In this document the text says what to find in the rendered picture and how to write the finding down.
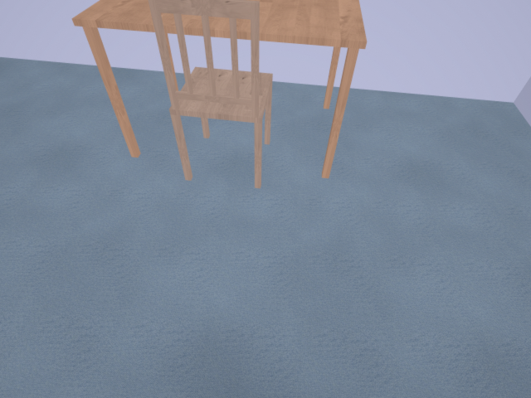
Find chair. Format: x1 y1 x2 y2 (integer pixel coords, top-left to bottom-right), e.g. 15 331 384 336
148 0 273 188

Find table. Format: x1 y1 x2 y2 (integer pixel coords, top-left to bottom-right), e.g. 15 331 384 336
72 0 367 178

